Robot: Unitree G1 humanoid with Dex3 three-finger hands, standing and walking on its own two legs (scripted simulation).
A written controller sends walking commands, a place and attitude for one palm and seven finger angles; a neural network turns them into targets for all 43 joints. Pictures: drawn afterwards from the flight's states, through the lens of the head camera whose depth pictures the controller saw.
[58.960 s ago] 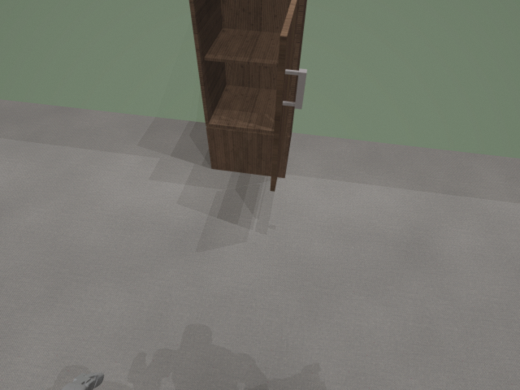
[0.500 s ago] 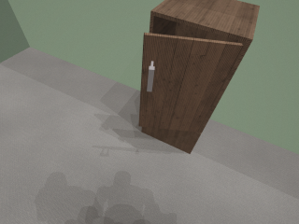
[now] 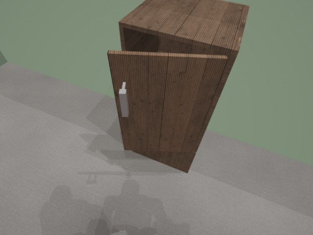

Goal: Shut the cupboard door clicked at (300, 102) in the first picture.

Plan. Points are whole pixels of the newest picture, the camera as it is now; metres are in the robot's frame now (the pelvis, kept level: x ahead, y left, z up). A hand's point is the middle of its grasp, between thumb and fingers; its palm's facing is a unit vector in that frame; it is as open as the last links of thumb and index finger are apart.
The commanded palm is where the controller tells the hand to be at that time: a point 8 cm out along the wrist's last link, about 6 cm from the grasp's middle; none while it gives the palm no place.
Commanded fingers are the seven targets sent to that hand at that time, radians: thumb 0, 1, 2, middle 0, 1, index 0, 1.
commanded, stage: come to a stop and stand still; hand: left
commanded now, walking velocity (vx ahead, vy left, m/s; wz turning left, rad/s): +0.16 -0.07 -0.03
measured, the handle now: (124, 99) +0.56 +0.14 -0.03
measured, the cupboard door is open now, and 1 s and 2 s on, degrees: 22 22 22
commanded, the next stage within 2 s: look again from close up in 1.40 s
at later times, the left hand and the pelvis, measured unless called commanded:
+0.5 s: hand out of the picture +0.15 +0.14 -0.16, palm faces +0.03 -0.97 -0.25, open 7.3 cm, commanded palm none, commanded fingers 0.00 0.90 0.90 -0.20 -0.30 -0.20 -0.30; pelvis +0.09 -0.05 +0.01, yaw +0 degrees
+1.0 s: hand out of the picture +0.09 +0.16 -0.17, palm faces -0.03 -0.97 -0.26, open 7.4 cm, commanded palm none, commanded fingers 0.00 0.90 0.90 -0.20 -0.30 -0.20 -0.30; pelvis +0.07 -0.03 +0.00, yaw -2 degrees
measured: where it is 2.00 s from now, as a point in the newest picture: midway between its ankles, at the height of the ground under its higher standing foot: outside the picture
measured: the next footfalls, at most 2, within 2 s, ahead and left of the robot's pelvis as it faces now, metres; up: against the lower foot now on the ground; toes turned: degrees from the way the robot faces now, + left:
left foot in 0.04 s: +0.12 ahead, +0.10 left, +0.00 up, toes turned +7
right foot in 0.28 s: +0.14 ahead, -0.17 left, +0.00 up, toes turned -2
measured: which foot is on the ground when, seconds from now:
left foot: up 0.00-0.02, down 0.04-0.30, up 0.32-0.64, down 0.66-1.00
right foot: down 0.00-0.04, up 0.06-0.26, down 0.28-0.66, up 0.68-0.88, down 0.90-1.00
